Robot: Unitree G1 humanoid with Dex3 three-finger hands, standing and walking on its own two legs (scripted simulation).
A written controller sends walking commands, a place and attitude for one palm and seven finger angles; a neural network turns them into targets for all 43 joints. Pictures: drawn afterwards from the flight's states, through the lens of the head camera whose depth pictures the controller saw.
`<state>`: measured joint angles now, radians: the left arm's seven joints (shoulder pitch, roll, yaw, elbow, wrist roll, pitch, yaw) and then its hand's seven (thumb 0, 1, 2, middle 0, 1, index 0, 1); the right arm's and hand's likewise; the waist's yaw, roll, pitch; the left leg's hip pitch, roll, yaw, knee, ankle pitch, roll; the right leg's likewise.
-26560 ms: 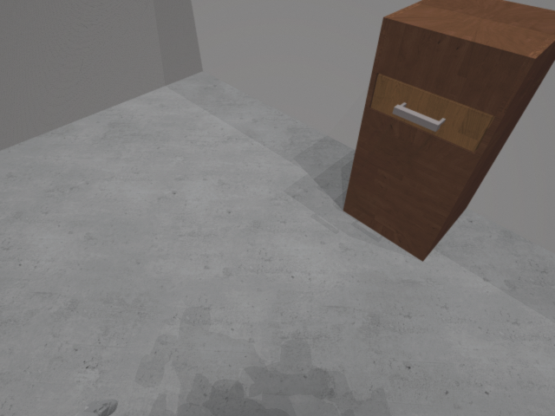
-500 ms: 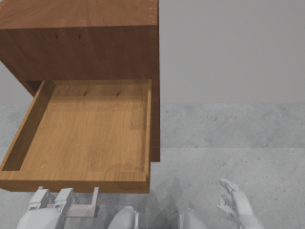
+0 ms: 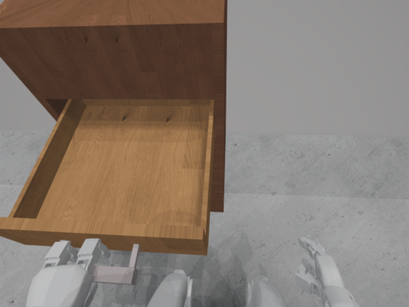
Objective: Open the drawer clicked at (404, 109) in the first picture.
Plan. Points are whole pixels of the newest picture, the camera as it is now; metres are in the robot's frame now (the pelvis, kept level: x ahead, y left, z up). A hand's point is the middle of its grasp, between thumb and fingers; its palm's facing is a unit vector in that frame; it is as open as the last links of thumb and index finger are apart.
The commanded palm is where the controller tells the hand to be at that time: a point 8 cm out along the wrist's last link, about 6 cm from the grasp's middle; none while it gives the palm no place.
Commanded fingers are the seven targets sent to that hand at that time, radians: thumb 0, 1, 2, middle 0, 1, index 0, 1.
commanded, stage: open the thumb to release the handle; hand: left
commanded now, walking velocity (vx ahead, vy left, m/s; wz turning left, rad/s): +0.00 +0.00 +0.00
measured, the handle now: (95, 260) +0.19 +0.23 +0.00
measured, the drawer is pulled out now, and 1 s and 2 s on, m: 0.30 0.30 0.30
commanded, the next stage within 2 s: lift the hand off the handle in 0.20 s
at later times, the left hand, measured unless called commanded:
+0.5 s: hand (81, 292) +0.14 +0.24 -0.02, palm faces -0.07 -0.09 -0.99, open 13.8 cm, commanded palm +0.13 +0.24 +0.03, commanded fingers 0.00 -0.50 0.30 -0.30 -1.20 -0.30 -1.20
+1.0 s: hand (75, 289) +0.15 +0.24 +0.00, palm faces -0.09 -0.10 -0.99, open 13.4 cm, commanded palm +0.14 +0.23 +0.06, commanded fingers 0.00 -0.50 0.30 -0.30 -1.20 -0.30 -1.20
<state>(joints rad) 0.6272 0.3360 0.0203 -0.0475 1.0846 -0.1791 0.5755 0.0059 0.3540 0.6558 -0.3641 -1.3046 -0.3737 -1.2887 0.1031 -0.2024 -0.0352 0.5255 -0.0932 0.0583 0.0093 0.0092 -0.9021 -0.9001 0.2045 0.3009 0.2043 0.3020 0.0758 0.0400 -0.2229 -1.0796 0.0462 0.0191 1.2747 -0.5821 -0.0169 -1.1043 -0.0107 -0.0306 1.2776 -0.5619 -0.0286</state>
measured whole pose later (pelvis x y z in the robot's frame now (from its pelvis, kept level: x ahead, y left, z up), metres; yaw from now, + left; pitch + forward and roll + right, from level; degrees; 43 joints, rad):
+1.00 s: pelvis -0.01 +0.00 +0.03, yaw +0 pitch +17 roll +0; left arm 0.59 0.36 -0.04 -0.01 1.06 -0.09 0.55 0.00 -0.49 0.30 -0.32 -1.20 -0.41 -1.22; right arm 0.17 -0.23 -0.02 0.51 -0.08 0.03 -0.01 0.01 -0.90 -0.90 0.21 0.30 0.20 0.30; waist 0.04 0.05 -0.20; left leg -0.93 0.05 0.01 1.16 -0.52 -0.01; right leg -0.94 0.00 -0.04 1.14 -0.50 -0.02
